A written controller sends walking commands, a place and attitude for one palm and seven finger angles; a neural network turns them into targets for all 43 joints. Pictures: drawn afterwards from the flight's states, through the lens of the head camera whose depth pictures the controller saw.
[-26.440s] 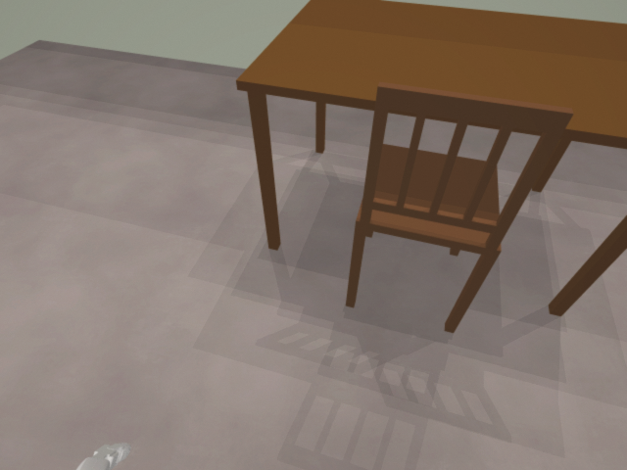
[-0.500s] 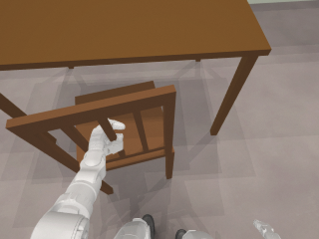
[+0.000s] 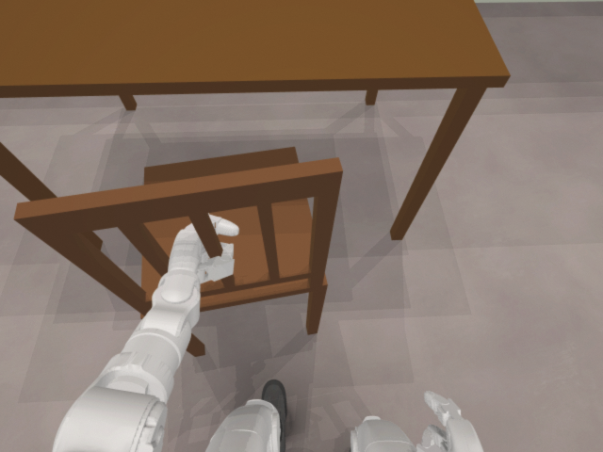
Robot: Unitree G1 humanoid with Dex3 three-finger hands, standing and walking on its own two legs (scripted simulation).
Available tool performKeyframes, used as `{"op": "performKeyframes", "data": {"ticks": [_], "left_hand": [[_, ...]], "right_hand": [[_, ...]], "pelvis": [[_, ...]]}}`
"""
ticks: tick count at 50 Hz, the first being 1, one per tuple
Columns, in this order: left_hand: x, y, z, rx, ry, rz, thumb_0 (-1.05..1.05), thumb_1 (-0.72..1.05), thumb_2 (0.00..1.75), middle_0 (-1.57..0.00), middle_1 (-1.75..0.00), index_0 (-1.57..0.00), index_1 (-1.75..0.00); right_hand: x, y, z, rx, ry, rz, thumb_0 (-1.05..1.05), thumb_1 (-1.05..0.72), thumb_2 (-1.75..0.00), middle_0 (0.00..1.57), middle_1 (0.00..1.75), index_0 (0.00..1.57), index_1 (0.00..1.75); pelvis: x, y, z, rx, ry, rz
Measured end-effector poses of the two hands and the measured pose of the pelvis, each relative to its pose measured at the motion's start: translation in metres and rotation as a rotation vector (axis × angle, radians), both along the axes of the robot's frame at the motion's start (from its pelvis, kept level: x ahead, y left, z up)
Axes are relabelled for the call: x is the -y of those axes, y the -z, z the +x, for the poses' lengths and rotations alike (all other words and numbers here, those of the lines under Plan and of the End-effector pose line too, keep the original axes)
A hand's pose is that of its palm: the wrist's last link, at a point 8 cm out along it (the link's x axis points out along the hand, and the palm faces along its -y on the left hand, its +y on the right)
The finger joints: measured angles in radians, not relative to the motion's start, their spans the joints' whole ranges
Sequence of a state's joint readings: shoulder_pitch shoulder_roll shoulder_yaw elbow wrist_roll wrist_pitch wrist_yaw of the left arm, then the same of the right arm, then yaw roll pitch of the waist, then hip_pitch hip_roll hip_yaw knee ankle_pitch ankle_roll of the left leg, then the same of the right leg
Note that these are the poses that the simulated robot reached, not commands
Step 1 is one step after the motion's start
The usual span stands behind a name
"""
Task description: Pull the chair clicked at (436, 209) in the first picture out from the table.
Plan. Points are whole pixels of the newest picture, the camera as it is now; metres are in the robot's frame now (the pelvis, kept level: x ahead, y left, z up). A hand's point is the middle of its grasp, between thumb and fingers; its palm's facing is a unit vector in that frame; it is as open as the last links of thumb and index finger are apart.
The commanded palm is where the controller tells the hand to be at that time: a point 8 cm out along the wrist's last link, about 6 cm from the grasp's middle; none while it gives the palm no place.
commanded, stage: step backward, pulling the chair out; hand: left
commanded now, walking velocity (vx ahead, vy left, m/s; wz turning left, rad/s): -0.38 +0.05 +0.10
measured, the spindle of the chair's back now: (216, 252) +0.39 +0.16 -0.08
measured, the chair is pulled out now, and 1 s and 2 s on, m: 0.18 0.33 0.54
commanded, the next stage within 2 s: stop walking, hand still on the chair in 1.74 s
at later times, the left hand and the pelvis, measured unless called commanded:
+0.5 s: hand (229, 295) +0.31 +0.12 -0.06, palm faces +0.01 -0.98 -0.21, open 5.4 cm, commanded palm +0.29 +0.17 -0.06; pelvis -0.06 -0.01 +0.00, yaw +2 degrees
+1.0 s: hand (223, 363) +0.22 +0.12 -0.06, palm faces +0.03 -0.97 -0.22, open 5.3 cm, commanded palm +0.20 +0.17 -0.06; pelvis -0.15 -0.02 +0.00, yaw +2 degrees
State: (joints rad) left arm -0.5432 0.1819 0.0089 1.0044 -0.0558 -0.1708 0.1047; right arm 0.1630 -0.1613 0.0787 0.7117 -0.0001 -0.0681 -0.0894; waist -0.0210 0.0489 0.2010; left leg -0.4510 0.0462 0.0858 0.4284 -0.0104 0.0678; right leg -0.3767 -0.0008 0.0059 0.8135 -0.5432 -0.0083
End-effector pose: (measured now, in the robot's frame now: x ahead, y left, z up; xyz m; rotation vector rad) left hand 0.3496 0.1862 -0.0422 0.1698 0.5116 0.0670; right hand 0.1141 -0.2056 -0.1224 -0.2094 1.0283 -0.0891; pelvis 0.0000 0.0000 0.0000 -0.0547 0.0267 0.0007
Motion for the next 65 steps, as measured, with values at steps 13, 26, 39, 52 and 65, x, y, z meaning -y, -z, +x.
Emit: {"op": "performKeyframes", "data": {"ticks": [13, 26, 39, 52, 65], "left_hand": [[0.014, -0.003, -0.049, -0.029, -0.086, 0.029, 0.05, 0.68, 0.80, -0.30, -1.15, -0.50, -1.45], [0.012, -0.003, -0.056, -0.024, 0.007, 0.032, 0.04, 0.67, 0.78, -0.28, -1.20, -0.50, -1.45], [0.016, -0.002, -0.106, 0.005, 0.043, 0.034, 0.02, 0.67, 0.78, -0.28, -1.23, -0.50, -1.45], [0.018, -0.004, -0.158, -0.014, -0.016, 0.041, 0.04, 0.67, 0.80, -0.30, -1.19, -0.50, -1.45], [0.020, -0.005, -0.206, -0.033, 0.038, 0.015, 0.04, 0.69, 0.78, -0.24, -1.22, -0.50, -1.45]], "right_hand": [[0.093, 0.007, -0.068, -0.125, 0.105, -0.080, 0.01, -0.91, -0.89, 0.20, 0.30, 0.21, 0.30], [0.086, -0.004, -0.060, -0.077, 0.065, -0.153, 0.01, -0.91, -0.90, 0.20, 0.30, 0.20, 0.30], [0.039, 0.011, -0.114, -0.096, 0.079, -0.045, 0.01, -0.90, -0.89, 0.21, 0.30, 0.21, 0.30], [0.066, 0.015, -0.174, -0.123, 0.082, -0.031, 0.01, -0.91, -0.90, 0.20, 0.30, 0.21, 0.30], [0.073, -0.004, -0.204, -0.069, 0.066, -0.161, 0.01, -0.91, -0.90, 0.20, 0.30, 0.20, 0.30]], "pelvis": [[0.034, -0.004, -0.027, 0.008, 0.013, 0.078], [0.010, 0.001, -0.065, -0.017, -0.032, 0.081], [0.009, 0.005, -0.105, -0.018, -0.038, 0.045], [0.027, 0.000, -0.155, -0.002, -0.033, 0.032], [0.000, 0.000, -0.211, -0.059, -0.095, 0.068]]}}
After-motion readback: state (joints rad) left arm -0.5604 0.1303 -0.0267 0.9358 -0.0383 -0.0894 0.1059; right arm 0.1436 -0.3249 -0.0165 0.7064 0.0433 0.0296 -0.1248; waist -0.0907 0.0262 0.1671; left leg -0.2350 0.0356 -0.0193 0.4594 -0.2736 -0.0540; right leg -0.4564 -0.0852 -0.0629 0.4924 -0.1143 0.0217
